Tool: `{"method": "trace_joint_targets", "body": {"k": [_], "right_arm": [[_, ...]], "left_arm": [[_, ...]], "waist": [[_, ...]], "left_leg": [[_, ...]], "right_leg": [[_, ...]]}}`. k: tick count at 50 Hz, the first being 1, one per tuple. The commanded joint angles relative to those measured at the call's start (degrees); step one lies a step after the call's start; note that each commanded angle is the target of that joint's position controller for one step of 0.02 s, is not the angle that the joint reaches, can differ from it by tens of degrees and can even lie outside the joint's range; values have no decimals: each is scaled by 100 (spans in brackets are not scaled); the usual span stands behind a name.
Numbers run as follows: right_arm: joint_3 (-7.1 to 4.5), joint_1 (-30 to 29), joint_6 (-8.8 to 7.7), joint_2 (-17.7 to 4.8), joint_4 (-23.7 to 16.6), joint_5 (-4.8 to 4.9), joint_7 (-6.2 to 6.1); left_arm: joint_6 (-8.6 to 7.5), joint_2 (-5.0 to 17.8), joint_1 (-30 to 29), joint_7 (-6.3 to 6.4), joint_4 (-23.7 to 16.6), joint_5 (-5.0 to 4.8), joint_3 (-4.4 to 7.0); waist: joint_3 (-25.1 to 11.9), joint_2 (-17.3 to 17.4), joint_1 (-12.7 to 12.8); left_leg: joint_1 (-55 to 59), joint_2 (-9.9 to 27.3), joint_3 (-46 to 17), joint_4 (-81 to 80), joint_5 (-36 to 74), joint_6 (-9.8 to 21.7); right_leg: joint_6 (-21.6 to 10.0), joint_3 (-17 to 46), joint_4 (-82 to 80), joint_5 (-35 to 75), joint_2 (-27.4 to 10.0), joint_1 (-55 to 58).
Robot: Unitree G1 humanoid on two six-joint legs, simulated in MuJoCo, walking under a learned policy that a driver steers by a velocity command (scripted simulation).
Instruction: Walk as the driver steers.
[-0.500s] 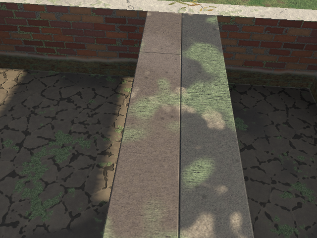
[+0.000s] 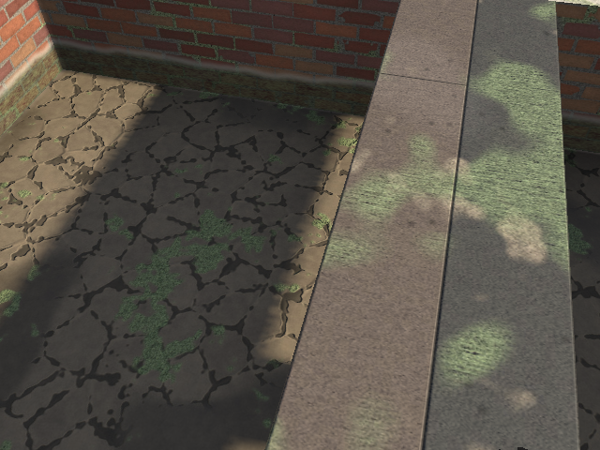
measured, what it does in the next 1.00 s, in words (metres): walks ahead, turning right: right foot, then left foot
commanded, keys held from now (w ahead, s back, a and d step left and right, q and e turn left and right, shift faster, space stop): e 0.50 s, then w+e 0.26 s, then w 0.10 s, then w+q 0.14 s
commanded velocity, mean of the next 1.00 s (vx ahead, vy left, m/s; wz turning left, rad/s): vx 0.20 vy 0.00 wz -0.43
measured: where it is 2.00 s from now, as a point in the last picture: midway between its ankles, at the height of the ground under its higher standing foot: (451, 406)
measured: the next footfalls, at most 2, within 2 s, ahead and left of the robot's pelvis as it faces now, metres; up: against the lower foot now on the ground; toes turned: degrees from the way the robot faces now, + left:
right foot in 0.42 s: +0.11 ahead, -0.14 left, +0.00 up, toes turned -15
left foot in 0.90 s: +0.24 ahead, -0.03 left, +0.00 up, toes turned -27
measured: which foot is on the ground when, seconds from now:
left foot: down 0.00-0.42, up 0.44-0.88, down 0.90-1.00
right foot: up 0.00-0.40, down 0.42-0.90, up 0.92-1.00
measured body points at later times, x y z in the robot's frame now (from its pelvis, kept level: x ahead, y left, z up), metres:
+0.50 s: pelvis +0.06 -0.05 -0.01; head +0.07 -0.08 +0.44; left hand +0.31 +0.16 -0.08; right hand +0.11 -0.35 -0.12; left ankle +0.05 +0.10 -0.68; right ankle +0.08 -0.13 -0.72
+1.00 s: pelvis +0.17 -0.09 +0.01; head +0.16 -0.06 +0.46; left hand +0.41 +0.08 -0.10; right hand +0.12 -0.36 -0.09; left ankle +0.21 -0.01 -0.72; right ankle +0.10 -0.16 -0.68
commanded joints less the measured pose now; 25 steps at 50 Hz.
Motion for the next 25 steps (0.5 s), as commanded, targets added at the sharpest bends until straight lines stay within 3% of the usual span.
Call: {"method": "trace_joint_targets", "body": {"k": [1,2,3,4,5,7,8,10,13,15,18,19,20,21,22,23,24,25], "right_arm": [[-549,2538,63,-1605,253,108,-221],[-386,1635,60,-1140,72,103,-230],[-248,916,43,-715,-57,97,-222],[-144,630,15,-443,-78,154,-222],[-140,441,-1,-419,-94,101,-230],[-189,533,-93,-578,-74,49,-233],[-229,585,-137,-717,-20,-32,-245],[-254,642,-126,-782,20,-35,-279],[-303,631,10,-841,25,-26,-338],[-423,713,57,-1119,10,-41,-340],[-559,595,179,-1395,-73,-38,-308],[-586,618,256,-1429,-33,15,-281],[-607,621,330,-1433,-19,67,-242],[-619,866,370,-1463,12,58,-199],[-492,1108,448,-1035,-210,-79,-139],[-391,679,515,-803,-463,-64,-134],[-380,471,522,-893,-434,4,-99],[-446,304,485,-1017,-365,67,-103]], "left_arm": [[48,700,-1,62,-356,-54,145],[95,699,-615,17,-461,-20,147],[159,706,-787,-7,-481,13,182],[250,704,-746,-32,-455,56,225],[340,681,-634,-47,-379,64,254],[408,644,-667,-98,-365,23,299],[390,601,-810,-111,-430,2,300],[376,510,-1090,-119,-529,71,307],[355,341,-1643,-185,-785,145,255],[390,310,-2052,-252,-1015,167,209],[406,475,-2042,-253,-1194,190,228],[365,456,-1859,-248,-1137,118,245],[301,405,-1535,-246,-1020,116,246],[218,573,-1220,-189,-936,179,298],[142,1205,-1183,-134,-1060,141,385],[198,1659,-666,-67,-1030,-49,551],[263,1526,-914,-81,-1042,7,530],[321,1232,-1400,-95,-1143,75,458]], "waist": [[-1815,400,-1186],[-831,283,-938],[-297,218,-612],[-71,401,-448],[7,673,-344],[-129,796,-308],[-58,853,-311],[-64,826,-328],[5,1091,-422],[-71,1164,-541],[-186,1143,-506],[-289,1125,-483],[-490,848,-329],[-717,112,-174],[-761,-1396,-471],[-1168,-1609,-122],[-866,-1265,-209],[-307,-938,-340]], "left_leg": [[3846,2800,-2778,-385,4244,984],[2700,2494,-2244,-719,3608,921],[1873,2265,-1789,-1052,3507,724],[1336,2030,-1303,-1288,3497,617],[946,1868,-969,-1430,3497,614],[755,1806,-577,-1464,3903,647],[582,1811,-353,-1537,3851,680],[775,1790,-115,-1457,3683,684],[957,1558,324,-1300,3149,587],[1132,1734,293,-1171,2948,648],[1148,1902,299,-677,2789,565],[1177,1864,414,-274,2682,477],[1029,1752,545,380,2227,281],[360,1463,691,1384,734,-106],[-1322,832,664,2745,-2743,-564],[-1728,308,-56,3368,-2775,-662],[-1838,422,-345,3625,-2328,-673],[-1797,471,-385,3608,-1867,-639]], "right_leg": [[86,797,3127,-332,224,-2633],[243,653,3328,114,129,-2703],[390,533,3098,539,-6,-2505],[512,421,2810,775,-107,-2183],[602,242,2919,991,-59,-1920],[596,114,3202,1443,60,-1822],[572,54,3135,1575,113,-1816],[547,-19,2975,1749,130,-2091],[553,-246,1735,1804,31,-1957],[442,-379,1063,1359,-41,-1701],[181,-604,117,664,-12,-1104],[130,-742,-362,789,70,-810],[3,-780,-1063,1264,153,-218],[-137,-35,-1698,2118,-59,693],[-472,2154,-1440,4769,-1555,1608],[-1501,2978,-1871,5406,-1867,1328],[-1621,2907,-2245,3991,-1756,955],[-1480,2500,-2396,2883,-1490,330]]}}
